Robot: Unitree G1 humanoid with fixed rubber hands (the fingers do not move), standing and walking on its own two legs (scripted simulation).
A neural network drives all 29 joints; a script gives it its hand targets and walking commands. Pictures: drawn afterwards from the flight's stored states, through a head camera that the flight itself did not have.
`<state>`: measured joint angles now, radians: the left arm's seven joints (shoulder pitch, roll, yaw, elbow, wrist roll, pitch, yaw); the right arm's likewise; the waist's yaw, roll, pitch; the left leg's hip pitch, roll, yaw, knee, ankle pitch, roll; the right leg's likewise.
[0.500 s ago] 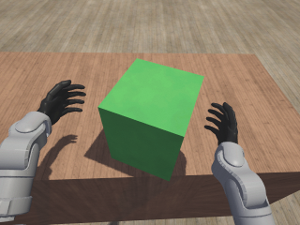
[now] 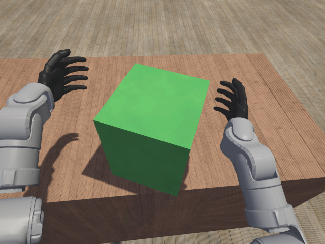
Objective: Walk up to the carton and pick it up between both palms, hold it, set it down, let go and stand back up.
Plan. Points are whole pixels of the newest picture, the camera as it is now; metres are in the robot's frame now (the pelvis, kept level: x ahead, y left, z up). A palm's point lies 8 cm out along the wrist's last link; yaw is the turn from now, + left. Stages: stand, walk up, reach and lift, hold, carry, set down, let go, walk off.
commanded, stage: reach and lift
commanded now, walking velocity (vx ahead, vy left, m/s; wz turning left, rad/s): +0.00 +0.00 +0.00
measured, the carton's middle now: (156, 131) +0.41 +0.04 +0.03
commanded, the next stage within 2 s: none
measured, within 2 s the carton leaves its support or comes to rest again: neither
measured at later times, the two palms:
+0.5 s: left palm (69, 70) +0.45 +0.23 +0.19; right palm (235, 104) +0.39 -0.13 +0.16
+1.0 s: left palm (93, 107) +0.44 +0.20 +0.10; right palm (230, 130) +0.37 -0.14 +0.09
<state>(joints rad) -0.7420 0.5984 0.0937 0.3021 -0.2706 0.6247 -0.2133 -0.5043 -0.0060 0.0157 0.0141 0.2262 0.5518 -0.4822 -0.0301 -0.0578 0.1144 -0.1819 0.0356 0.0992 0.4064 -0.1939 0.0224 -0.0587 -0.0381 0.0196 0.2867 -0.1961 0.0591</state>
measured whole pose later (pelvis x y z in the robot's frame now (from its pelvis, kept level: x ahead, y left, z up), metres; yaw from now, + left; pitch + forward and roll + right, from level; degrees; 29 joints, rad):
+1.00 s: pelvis -0.01 +0.00 +0.00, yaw +0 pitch +4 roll -1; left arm -0.93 0.38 0.00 1.14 -0.27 0.04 -0.13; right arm -0.67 0.02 0.00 0.74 0.19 0.09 -0.42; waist -0.08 -0.06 0.01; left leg -0.32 0.04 0.09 0.44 -0.18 0.03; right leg -0.20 -0.03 0.02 0.33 -0.19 0.06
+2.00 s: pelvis -0.01 +0.01 -0.01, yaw +0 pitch +6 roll -3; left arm -0.97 0.25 0.10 1.11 0.00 0.05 -0.13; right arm -0.73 0.12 -0.21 0.88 -0.01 -0.08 -0.41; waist -0.08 -0.06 -0.02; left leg -0.41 0.05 0.08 0.52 -0.21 0.03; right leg -0.25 -0.03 0.01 0.34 -0.19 0.07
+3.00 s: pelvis +0.00 +0.01 +0.00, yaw +1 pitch +6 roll -2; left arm -0.96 0.17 0.39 1.06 0.32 0.03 -0.23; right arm -0.70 0.21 -0.45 0.93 -0.27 -0.28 -0.35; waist -0.08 -0.09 -0.01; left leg -0.35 0.04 0.08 0.40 -0.16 0.03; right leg -0.20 -0.04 0.01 0.24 -0.15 0.06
